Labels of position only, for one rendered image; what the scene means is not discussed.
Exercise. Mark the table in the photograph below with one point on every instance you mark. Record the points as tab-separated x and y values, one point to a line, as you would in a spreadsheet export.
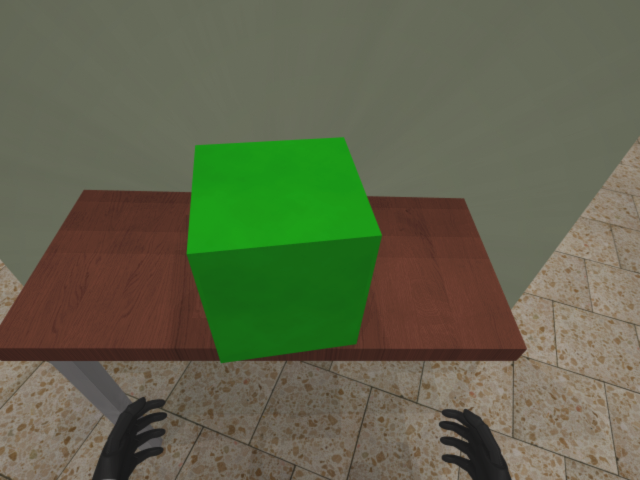
115	284

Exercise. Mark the right robot hand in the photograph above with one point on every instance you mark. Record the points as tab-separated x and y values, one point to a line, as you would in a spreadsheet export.
486	461

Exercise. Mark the carton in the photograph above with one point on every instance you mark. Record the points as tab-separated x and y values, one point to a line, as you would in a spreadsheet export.
282	244

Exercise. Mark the left robot hand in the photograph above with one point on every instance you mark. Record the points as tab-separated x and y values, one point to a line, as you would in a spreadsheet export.
118	458

